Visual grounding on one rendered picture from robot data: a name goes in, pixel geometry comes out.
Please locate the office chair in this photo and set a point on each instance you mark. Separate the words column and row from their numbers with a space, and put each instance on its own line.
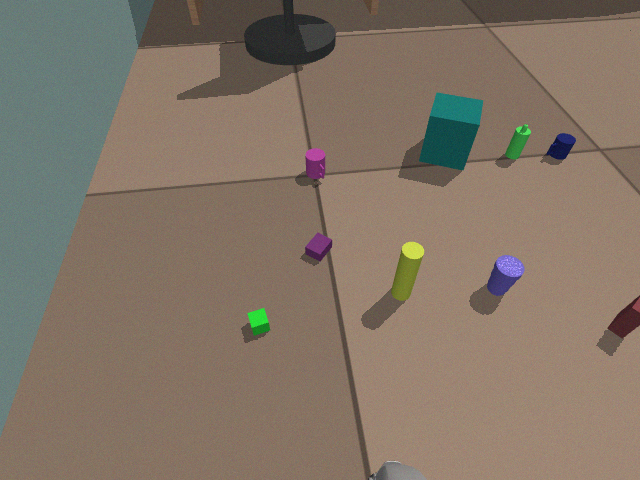
column 290, row 39

